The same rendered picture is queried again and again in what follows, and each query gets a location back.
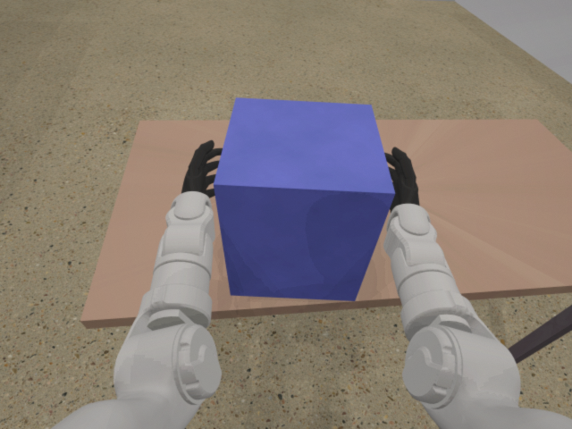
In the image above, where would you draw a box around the robot right hand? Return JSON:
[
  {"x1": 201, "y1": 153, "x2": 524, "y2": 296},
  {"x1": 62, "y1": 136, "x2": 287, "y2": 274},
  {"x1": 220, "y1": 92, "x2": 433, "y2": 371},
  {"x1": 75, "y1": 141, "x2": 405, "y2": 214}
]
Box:
[{"x1": 385, "y1": 147, "x2": 420, "y2": 211}]

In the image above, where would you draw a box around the left robot upper arm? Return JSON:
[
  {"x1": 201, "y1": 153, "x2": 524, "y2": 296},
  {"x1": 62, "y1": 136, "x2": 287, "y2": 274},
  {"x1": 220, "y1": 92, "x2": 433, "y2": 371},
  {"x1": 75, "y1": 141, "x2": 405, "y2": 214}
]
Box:
[{"x1": 51, "y1": 323, "x2": 222, "y2": 429}]

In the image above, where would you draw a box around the robot left hand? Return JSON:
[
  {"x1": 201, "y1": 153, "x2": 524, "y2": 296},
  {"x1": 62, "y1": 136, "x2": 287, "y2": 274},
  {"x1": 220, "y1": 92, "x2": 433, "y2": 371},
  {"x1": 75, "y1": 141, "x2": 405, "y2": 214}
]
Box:
[{"x1": 181, "y1": 140, "x2": 223, "y2": 198}]

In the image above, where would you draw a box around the robot left forearm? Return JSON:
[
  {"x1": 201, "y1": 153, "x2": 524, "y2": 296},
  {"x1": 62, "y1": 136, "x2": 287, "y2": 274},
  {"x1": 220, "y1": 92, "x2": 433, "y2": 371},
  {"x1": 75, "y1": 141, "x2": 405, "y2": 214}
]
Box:
[{"x1": 114, "y1": 191, "x2": 215, "y2": 396}]

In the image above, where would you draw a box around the carton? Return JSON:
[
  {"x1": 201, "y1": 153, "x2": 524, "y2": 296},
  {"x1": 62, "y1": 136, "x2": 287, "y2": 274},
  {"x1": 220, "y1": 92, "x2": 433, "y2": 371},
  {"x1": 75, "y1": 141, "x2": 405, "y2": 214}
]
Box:
[{"x1": 214, "y1": 97, "x2": 395, "y2": 301}]

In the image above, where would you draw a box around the robot right forearm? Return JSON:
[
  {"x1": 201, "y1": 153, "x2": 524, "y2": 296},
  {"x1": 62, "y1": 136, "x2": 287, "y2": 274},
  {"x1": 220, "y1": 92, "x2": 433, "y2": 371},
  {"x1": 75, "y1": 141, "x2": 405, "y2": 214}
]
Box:
[{"x1": 383, "y1": 204, "x2": 521, "y2": 396}]

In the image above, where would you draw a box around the right robot upper arm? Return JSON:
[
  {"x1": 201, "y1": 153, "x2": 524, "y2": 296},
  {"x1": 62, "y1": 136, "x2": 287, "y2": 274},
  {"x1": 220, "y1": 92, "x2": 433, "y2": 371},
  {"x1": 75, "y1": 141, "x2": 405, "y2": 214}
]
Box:
[{"x1": 402, "y1": 324, "x2": 572, "y2": 429}]

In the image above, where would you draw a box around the table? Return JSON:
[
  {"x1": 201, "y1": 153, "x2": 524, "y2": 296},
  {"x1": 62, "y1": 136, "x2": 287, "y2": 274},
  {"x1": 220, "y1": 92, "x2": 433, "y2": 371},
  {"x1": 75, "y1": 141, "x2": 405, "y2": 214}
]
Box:
[{"x1": 80, "y1": 119, "x2": 572, "y2": 363}]

